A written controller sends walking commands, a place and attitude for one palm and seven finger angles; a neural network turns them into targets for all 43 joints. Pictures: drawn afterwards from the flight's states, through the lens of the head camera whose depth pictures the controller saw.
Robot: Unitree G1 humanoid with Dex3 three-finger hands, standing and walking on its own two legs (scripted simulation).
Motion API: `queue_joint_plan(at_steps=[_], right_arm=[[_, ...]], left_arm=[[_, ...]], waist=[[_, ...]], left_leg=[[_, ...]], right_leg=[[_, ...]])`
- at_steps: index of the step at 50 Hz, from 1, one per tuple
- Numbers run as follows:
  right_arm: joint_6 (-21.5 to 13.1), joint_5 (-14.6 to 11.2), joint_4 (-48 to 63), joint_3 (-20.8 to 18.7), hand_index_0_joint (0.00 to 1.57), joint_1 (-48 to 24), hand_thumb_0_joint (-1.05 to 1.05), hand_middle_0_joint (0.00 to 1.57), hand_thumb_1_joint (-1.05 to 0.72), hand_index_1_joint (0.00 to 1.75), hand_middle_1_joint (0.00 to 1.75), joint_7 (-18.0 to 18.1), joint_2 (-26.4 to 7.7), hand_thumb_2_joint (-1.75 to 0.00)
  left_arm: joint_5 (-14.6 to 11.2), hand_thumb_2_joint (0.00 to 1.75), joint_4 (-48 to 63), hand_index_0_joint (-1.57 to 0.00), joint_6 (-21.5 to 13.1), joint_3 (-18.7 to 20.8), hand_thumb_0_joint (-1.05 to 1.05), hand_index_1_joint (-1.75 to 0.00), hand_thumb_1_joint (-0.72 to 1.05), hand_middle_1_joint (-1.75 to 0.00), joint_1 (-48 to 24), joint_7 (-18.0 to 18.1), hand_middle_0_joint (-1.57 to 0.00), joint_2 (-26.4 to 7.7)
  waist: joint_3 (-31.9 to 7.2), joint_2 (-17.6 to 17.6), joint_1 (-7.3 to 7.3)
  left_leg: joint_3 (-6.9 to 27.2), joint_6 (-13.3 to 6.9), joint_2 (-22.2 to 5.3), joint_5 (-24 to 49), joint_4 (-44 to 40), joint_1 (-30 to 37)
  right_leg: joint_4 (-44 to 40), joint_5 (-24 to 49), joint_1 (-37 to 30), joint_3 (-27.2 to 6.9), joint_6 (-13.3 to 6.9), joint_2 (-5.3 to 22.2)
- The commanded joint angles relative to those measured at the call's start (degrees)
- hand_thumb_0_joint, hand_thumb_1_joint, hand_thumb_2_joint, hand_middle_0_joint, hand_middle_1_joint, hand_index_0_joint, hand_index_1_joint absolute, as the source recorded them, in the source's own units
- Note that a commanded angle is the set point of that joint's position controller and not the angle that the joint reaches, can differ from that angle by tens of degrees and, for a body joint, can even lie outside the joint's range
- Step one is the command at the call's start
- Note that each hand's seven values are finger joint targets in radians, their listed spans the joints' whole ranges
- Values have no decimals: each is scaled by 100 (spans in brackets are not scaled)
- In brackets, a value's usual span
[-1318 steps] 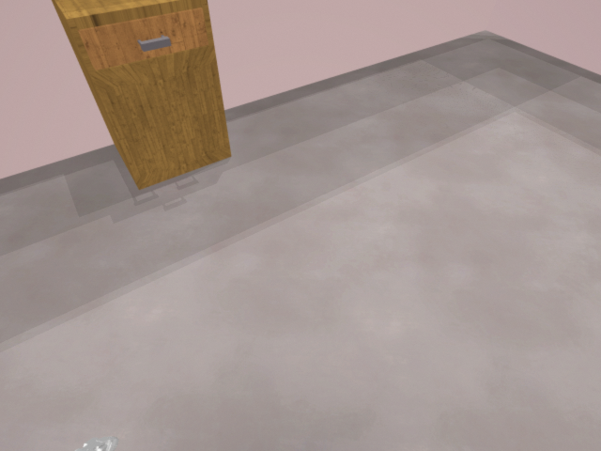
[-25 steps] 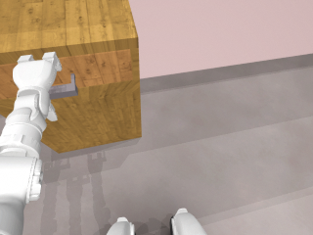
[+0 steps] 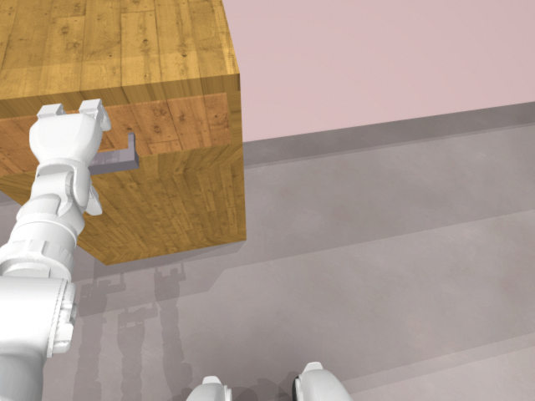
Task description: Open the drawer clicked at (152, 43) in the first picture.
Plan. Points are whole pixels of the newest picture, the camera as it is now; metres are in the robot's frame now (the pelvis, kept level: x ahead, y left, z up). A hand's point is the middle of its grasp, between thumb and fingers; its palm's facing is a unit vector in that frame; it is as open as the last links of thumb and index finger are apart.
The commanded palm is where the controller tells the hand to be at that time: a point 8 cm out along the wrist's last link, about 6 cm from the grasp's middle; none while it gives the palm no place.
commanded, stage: re-aim the fingers above the handle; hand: left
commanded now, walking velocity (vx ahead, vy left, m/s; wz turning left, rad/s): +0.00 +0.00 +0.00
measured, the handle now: (105, 151) +0.54 +0.27 -0.05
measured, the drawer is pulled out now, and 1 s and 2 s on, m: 0.00 0.00 0.00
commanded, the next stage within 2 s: lower the fingers behind the handle in 0.28 s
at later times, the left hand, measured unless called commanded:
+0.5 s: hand (81, 164) +0.48 +0.27 +0.01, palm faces -0.08 +0.00 -1.00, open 13.8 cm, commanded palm +0.47 +0.27 +0.06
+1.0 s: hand (87, 179) +0.48 +0.28 -0.03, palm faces -0.08 +0.00 -1.00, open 13.8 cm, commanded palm +0.47 +0.26 +0.02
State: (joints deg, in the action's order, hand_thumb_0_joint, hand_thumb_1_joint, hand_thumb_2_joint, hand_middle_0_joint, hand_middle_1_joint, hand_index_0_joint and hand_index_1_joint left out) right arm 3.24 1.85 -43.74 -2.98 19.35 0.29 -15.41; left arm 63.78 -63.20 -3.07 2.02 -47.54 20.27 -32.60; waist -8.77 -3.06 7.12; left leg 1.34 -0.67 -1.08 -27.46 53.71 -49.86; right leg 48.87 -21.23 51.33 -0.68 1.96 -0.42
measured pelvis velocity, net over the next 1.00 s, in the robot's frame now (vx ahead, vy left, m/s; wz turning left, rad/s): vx -0.02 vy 0.01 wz -0.01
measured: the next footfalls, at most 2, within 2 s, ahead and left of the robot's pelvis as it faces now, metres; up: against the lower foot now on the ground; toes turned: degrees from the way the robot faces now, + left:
none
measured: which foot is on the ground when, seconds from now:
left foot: down 0.00-1.00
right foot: down 0.00-1.00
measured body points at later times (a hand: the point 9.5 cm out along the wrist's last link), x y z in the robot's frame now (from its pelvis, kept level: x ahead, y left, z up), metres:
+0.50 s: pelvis -0.01 +0.00 +0.00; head +0.12 +0.01 +0.43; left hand +0.48 +0.27 +0.06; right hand -0.02 -0.28 -0.13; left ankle -0.03 +0.11 -0.68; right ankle +0.01 -0.15 -0.68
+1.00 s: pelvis -0.02 +0.01 -0.02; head +0.12 +0.02 +0.40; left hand +0.47 +0.27 +0.03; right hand -0.02 -0.27 -0.15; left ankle -0.03 +0.11 -0.68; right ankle +0.01 -0.15 -0.68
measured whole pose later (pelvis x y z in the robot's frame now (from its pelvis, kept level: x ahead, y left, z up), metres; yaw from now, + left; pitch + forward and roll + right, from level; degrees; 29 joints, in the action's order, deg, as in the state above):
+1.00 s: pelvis -0.02 +0.01 -0.02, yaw +0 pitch +26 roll -3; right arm 1.5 2.7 -44.5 -2.0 18.7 -0.1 -14.8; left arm 64.7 -66.8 -3.3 2.9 -49.7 21.9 -34.3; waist -9.3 -2.9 8.5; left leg 1.4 -1.2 -0.8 -29.0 61.2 -58.6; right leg 55.6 -22.3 59.7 -0.7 2.5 -0.3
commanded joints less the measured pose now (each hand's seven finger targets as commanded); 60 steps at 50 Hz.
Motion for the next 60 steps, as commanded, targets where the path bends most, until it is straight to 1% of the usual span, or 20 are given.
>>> queue_joint_plan(at_steps=[1, 2, 4, 6, 9, 10, 15, 19, 23, 28, 30, 33, 34, 37, 38, 41, 43, 48, 54, 60], right_arm=[[-58, 5, 203, -320, 20, 1034, 0, 20, -90, 30, 30, 76, -994, -90], [-53, 20, 185, -306, 20, 1020, 0, 20, -90, 30, 30, 87, -1035, -90], [-46, 0, 236, -279, 20, 998, 0, 20, -90, 30, 30, 123, -1026, -90], [-60, 1, 238, -277, 20, 972, 0, 20, -90, 30, 30, 140, -1023, -90], [-69, 4, 243, -286, 20, 994, 0, 20, -90, 30, 30, 139, -1026, -90], [-85, 9, 257, -284, 20, 974, 0, 20, -90, 30, 30, 147, -995, -90], [-123, 6, 217, -310, 20, 1038, 0, 20, -90, 30, 30, 149, -1002, -90], [-114, 8, 189, -285, 20, 1057, 0, 20, -90, 30, 30, 141, -1045, -90], [-128, 19, 179, -275, 20, 1031, 0, 20, -90, 30, 30, 140, -1029, -90], [-143, 64, 170, -297, 20, 1055, 0, 20, -90, 30, 30, 115, -1048, -90], [-162, 74, 178, -317, 20, 1043, 0, 20, -90, 30, 30, 98, -1020, -90], [-171, 74, 121, -334, 20, 1056, 0, 20, -90, 30, 30, 92, -1031, -90], [-172, 77, 85, -335, 20, 1075, 0, 20, -90, 30, 30, 74, -1068, -90], [-174, 109, 77, -327, 20, 1053, 0, 20, -90, 30, 30, 62, -1072, -90], [-192, 109, 64, -331, 20, 1031, 0, 20, -90, 30, 30, 59, -1032, -90], [-171, 114, 54, -292, 20, 1015, 0, 20, -90, 30, 30, 53, -1079, -90], [-183, 121, 65, -275, 20, 990, 0, 20, -90, 30, 30, 39, -1055, -90], [-231, 102, 67, -260, 20, 1014, 0, 20, -90, 30, 30, 81, -1056, -90], [-264, 131, 86, -241, 20, 1027, 0, 20, -90, 30, 30, 67, -1068, -90], [-270, 121, 86, -225, 20, 1001, 0, 20, -90, 30, 30, 61, -1069, -90]], left_arm=[[-43, 30, 974, -30, 128, 222, 0, -120, -50, -120, -2446, 220, -30, -1472], [-74, 30, 1031, -30, 102, 411, 0, -120, -50, -120, -2508, 196, -30, -1726], [-58, 30, 943, -30, 93, 410, 0, -120, -50, -120, -2413, 144, -30, -1804], [-29, 30, 1008, -30, 34, 442, 0, -120, -50, -120, -2411, 116, -30, -1877], [-39, 30, 1004, -30, -54, 487, 0, -120, -50, -120, -2277, 96, -30, -1882], [-29, 30, 928, -30, -61, 306, 0, -120, -50, -120, -2247, 92, -30, -1657], [-25, 30, 898, -30, -113, 247, 0, -120, -50, -120, -2400, 116, -30, -1573], [-57, 30, 915, -30, -134, 452, 0, -120, -50, -120, -2520, 136, -30, -1897], [15, 30, 706, -30, -129, 328, 0, -120, -50, -120, -2432, 169, -30, -1747], [15, 30, 885, -30, -220, 530, 0, -120, -50, -120, -2326, 195, -30, -1926], [25, 30, 969, -30, -254, 407, 0, -120, -50, -120, -2249, 224, -30, -1681], [41, 30, 867, -30, -212, 297, 0, -120, -50, -120, -2408, 309, -30, -1538], [22, 30, 943, -30, -204, 452, 0, -120, -50, -120, -2493, 342, -30, -1732], [39, 30, 1084, -30, -194, 537, 0, -120, -50, -120, -2536, 401, -30, -1815], [69, 30, 1004, -30, -176, 359, 0, -120, -50, -120, -2552, 432, -30, -1604], [66, 30, 786, -30, -57, 573, 0, -120, -50, -120, -2368, 466, -30, -1878], [61, 30, 734, -30, -26, 426, 0, -120, -50, -120, -2386, 443, -30, -1706], [90, 30, 701, -30, -58, 330, 0, -120, -50, -120, -2622, 381, -30, -1694], [80, 30, 676, -30, -144, 451, 0, -120, -50, -120, -2491, 372, -30, -1802], [109, 30, 426, -30, -30, 369, 0, -120, -50, -120, -2416, 402, -30, -1743]], waist=[[-2507, -353, 115], [-2602, -346, 84], [-2557, -199, 66], [-2590, -338, 41], [-2639, -327, 11], [-2520, -298, 50], [-2521, -292, 113], [-2535, -296, 86], [-2408, -291, 136], [-2756, -420, 47], [-2801, -510, 39], [-2588, -446, 171], [-2645, -554, 129], [-2961, -588, 90], [-2906, -752, 152], [-2785, -451, 101], [-2775, -598, 109], [-2717, -489, 251], [-2837, -602, 180], [-2724, -468, 237]], left_leg=[[-124, -60, 133, 3119, -519, 1732], [-113, -71, 128, 3104, -515, 1720], [-137, -100, 163, 2873, -556, 1526], [-157, -98, 163, 2839, -554, 1559], [-139, -88, 155, 2908, -521, 1569], [-156, -97, 158, 2874, -524, 1521], [-122, -87, 140, 2781, -507, 1578], [-113, -91, 156, 2686, -486, 1416], [-107, -88, 139, 2660, -414, 1325], [-80, -64, 116, 2942, -253, 1402], [-75, -47, 104, 3040, -196, 1464], [-14, -34, 69, 2957, -150, 1431], [11, -10, 65, 2923, -147, 1461], [48, 11, 65, 3195, -51, 1559], [36, 10, 62, 3119, -24, 1566], [19, -24, 81, 2864, -6, 1264], [21, -16, 80, 2888, 14, 1271], [68, -46, 69, 2625, 101, 1112], [84, -35, 72, 2589, 269, 942], [45, -68, 84, 2339, 416, 599]], right_leg=[[-346, 2163, -1489, 298, -294, -279], [-324, 2199, -1565, 271, -297, -271], [-344, 2160, -1687, 239, -280, -253], [-343, 2144, -1662, 223, -286, -245], [-297, 2149, -1616, 225, -293, -251], [-323, 2112, -1573, 244, -287, -250], [-322, 1943, -1386, 261, -293, -259], [-271, 1954, -1440, 230, -292, -249], [-210, 1845, -1204, 258, -297, -249], [-38, 1987, -1172, 260, -300, -249], [1, 1964, -1057, 280, -310, -260], [22, 1755, -738, 321, -302, -265], [54, 1714, -697, 312, -317, -269], [171, 1820, -726, 327, -326, -264], [163, 1728, -581, 334, -318, -261], [208, 1721, -692, 321, -315, -262], [243, 1677, -610, 343, -322, -258], [300, 1510, -408, 337, -310, -249], [498, 1467, -251, 344, -328, -249], [599, 1362, -119, 339, -319, -239]])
